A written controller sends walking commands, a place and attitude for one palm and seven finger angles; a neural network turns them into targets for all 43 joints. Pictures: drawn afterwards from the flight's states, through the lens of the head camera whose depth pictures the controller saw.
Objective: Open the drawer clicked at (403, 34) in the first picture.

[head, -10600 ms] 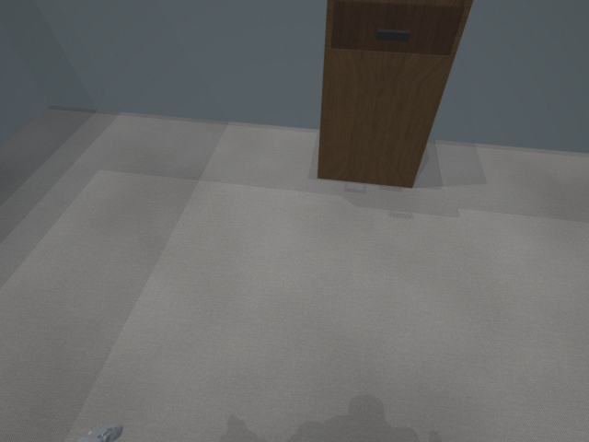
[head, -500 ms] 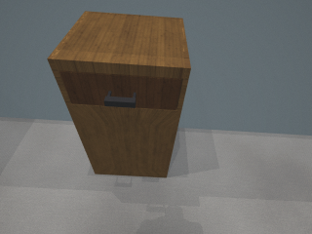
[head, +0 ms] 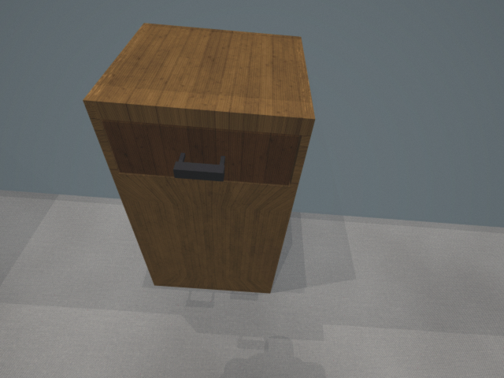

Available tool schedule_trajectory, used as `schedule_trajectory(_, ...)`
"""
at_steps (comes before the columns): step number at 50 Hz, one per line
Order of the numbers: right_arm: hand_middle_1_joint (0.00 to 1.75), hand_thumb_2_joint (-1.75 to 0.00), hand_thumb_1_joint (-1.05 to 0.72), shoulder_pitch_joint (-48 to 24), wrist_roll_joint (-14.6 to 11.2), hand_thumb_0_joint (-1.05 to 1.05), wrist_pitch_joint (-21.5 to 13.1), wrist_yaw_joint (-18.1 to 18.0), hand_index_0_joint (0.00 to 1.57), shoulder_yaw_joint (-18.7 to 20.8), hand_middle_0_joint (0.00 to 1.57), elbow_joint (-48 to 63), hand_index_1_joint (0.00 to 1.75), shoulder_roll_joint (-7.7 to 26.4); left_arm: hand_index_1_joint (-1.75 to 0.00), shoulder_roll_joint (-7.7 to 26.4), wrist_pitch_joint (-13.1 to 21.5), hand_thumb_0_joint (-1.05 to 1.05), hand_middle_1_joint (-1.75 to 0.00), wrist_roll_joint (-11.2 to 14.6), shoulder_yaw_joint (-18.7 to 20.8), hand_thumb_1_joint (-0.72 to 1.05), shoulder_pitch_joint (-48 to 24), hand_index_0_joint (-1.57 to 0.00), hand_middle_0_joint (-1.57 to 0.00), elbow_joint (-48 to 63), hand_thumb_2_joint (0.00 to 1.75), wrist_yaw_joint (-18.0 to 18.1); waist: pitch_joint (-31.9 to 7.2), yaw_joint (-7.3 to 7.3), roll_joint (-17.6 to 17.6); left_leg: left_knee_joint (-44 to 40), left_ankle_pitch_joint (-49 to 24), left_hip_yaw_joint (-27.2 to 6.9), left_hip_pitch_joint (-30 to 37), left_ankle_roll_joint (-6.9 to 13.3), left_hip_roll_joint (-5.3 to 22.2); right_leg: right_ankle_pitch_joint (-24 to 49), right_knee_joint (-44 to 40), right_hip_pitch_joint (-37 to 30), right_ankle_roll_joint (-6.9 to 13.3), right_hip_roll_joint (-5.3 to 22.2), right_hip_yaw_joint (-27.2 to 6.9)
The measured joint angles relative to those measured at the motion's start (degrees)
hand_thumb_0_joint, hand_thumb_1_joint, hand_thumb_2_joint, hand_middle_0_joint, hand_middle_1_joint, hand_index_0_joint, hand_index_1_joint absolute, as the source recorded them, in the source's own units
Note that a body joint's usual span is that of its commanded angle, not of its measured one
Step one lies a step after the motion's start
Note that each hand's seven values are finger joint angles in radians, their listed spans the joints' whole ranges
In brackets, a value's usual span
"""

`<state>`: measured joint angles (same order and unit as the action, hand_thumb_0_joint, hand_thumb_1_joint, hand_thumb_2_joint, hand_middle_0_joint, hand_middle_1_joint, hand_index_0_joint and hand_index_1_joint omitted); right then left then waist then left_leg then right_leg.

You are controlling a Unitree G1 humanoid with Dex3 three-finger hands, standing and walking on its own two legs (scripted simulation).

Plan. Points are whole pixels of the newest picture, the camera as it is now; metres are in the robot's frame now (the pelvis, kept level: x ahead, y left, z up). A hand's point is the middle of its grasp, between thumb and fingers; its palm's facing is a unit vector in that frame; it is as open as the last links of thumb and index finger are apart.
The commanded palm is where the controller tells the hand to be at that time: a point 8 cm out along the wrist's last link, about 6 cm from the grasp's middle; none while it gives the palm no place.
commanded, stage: look again from close up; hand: left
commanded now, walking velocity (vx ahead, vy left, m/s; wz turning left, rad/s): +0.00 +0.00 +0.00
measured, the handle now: (201, 164) +0.57 +0.16 -0.02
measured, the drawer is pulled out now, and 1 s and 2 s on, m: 0.00 0.00 0.00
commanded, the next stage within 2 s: shuffle to correct the standing spot in 0.04 s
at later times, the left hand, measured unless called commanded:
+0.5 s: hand out of the picture +0.00 +0.13 -0.18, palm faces +0.02 -0.99 -0.16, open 7.4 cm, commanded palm none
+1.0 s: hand out of the picture +0.03 +0.16 -0.19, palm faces -0.01 -0.98 -0.20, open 7.4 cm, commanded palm none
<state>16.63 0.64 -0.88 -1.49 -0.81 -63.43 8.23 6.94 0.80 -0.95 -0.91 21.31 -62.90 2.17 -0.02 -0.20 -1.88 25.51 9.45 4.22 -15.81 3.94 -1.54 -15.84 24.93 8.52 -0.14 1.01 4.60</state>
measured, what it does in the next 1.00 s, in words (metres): stands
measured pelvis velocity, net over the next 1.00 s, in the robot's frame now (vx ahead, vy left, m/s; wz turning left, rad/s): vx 0.02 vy -0.01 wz -0.03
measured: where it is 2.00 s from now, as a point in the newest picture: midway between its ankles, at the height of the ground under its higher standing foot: outside the picture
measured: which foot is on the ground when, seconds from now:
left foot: down 0.00-1.00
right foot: down 0.00-1.00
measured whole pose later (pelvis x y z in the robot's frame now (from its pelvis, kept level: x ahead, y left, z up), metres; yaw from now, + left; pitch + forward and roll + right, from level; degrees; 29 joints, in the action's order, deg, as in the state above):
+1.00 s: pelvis +0.02 -0.01 -0.01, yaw -2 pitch -1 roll -2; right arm 12.7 0.7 0.3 -1.0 1.0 -54.9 9.8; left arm 8.5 0.9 -1.2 0.0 19.1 -57.7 3.0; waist 2.1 0.5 1.0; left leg 36.2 16.6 2.6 -18.1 2.2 0.2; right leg -21.2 32.9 10.8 1.2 -0.9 3.8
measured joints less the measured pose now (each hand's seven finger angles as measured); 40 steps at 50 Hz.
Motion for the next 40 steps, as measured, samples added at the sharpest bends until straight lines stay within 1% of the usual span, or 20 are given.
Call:
schedule_trajectory(11,0.30,-0.90,-0.92,1.05,0.12,0.01,-0.11,0.05,0.20,-0.14,0.20,-0.97,0.30,-0.93,-0.30,0.75,-0.14,0.00,-0.30,-0.04,0.46,0.91,-0.98,-0.20,-0.20,0.20,0.90,0.00,-0.11,0.41,-0.02,-0.70,0.29,0.47,0.85,0.21,-0.43,-0.49,0.09,-0.35,-0.19,0.45,-0.47)
schedule_trajectory(14,0.30,-0.90,-0.92,1.52,0.33,0.01,0.15,0.03,0.20,0.24,0.20,-0.87,0.30,-1.45,-0.30,1.04,-0.81,0.00,-0.30,-0.49,0.81,0.91,-0.57,-0.19,-0.20,0.33,0.90,-0.39,-0.66,0.65,-0.43,-0.55,0.70,0.92,0.58,0.28,-0.64,-2.62,2.36,0.98,0.66,0.71,-0.95)
schedule_trajectory(18,0.30,-0.90,-0.91,2.10,0.60,0.01,0.25,-0.20,0.20,1.04,0.20,-0.29,0.30,-1.68,-0.30,1.27,-1.64,0.00,-0.30,-0.97,1.51,0.91,-0.16,-0.19,-0.20,0.79,0.90,-1.14,-1.08,0.87,-0.47,0.31,1.38,1.51,-0.63,0.08,-0.29,-6.60,5.99,3.77,1.97,0.36,-1.52)
schedule_trajectory(19,0.30,-0.90,-0.91,2.22,0.67,0.01,0.23,-0.26,0.20,1.25,0.20,-0.16,0.30,-1.60,-0.30,1.24,-1.75,0.00,-0.30,-1.01,1.72,0.91,-0.08,-0.19,-0.20,0.88,0.90,-1.33,-1.06,0.95,-0.34,0.67,1.63,1.62,-0.87,-0.10,-0.07,-6.71,6.24,4.21,2.13,0.17,-1.52)
schedule_trajectory(21,0.30,-0.90,-0.91,2.63,0.67,0.01,0.18,-0.39,0.20,1.57,0.20,-0.14,0.30,-1.25,-0.30,1.06,-1.67,0.00,-0.30,-1.01,1.98,0.91,0.03,-0.19,-0.19,0.90,0.90,-1.52,-1.01,1.14,0.20,1.64,2.29,1.39,-1.15,-0.71,0.45,-3.12,4.76,3.60,1.85,-0.26,-1.26)
schedule_trajectory(22,0.30,-0.90,-0.91,2.85,0.61,0.01,0.16,-0.46,0.20,1.62,0.20,-0.34,0.30,-1.00,-0.30,0.87,-1.41,0.00,-0.30,-0.93,2.00,0.91,0.04,-0.19,-0.19,0.80,0.90,-1.45,-0.96,1.11,0.69,2.18,2.68,1.09,-1.13,-1.12,0.87,-1.96,4.00,3.00,1.67,-0.66,-0.96)
schedule_trajectory(25,0.30,-0.90,-0.91,3.39,0.30,0.01,0.10,-0.48,0.20,1.18,0.20,-1.21,0.30,-0.49,-0.30,0.27,-0.05,0.00,-0.30,-0.40,1.59,0.91,0.51,-0.19,-0.19,0.56,0.90,-0.84,-1.08,0.75,1.61,3.11,3.74,0.15,-0.50,-2.22,1.88,-2.79,2.47,0.99,2.32,-1.82,-0.17)
schedule_trajectory(29,0.30,-0.90,-0.91,2.68,-0.03,0.01,0.12,-0.58,0.20,0.33,0.20,-1.98,0.30,-0.79,-0.30,-0.63,0.83,0.00,-0.30,0.17,0.83,0.91,0.84,-0.19,-0.19,-0.12,0.90,-0.05,-0.82,0.37,1.16,2.57,4.28,-0.37,1.24,-3.27,2.41,-3.12,0.89,-1.29,2.84,-2.49,0.20)
schedule_trajectory(33,0.30,-0.90,-0.91,1.00,-0.32,0.01,0.56,-0.95,0.20,0.13,0.20,-1.37,0.30,-1.21,-0.30,-1.72,0.47,0.00,-0.30,0.31,0.45,0.91,0.43,-0.20,-0.20,0.17,0.90,0.44,-0.07,-0.29,0.67,2.31,4.46,-0.29,2.00,-3.58,2.61,-3.26,0.69,-1.96,3.03,-2.69,0.09)
schedule_trajectory(36,0.30,-0.90,-0.93,-0.14,-0.36,0.02,1.20,-1.09,0.20,0.63,0.20,-0.45,0.30,-0.50,-0.30,-2.24,0.04,0.00,-0.30,0.21,0.57,0.91,-0.08,-0.20,-0.20,0.98,0.89,0.61,0.58,-0.77,0.64,3.26,4.90,-0.17,1.57,-3.55,2.53,-3.93,2.06,-1.33,3.06,-2.52,0.00)
schedule_trajectory(40,0.30,-0.90,-0.93,-1.88,-0.35,0.02,1.54,-0.92,0.20,1.19,0.20,1.20,0.30,0.17,-0.30,-1.73,-0.47,0.00,-0.30,0.08,0.94,0.90,-0.97,-0.20,-0.20,1.92,0.89,0.74,1.45,-0.86,0.33,4.51,5.29,0.09,0.91,-3.25,2.21,-4.73,4.15,-0.26,2.89,-2.05,-0.17)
